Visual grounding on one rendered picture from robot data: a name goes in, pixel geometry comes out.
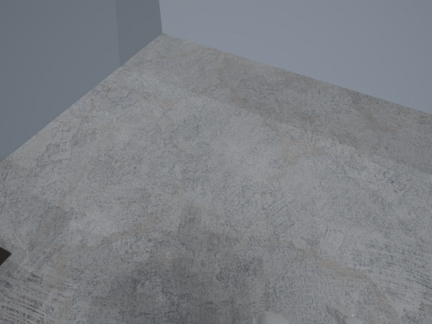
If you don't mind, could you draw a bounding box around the robot right hand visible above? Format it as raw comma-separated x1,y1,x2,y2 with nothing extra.
326,304,362,324

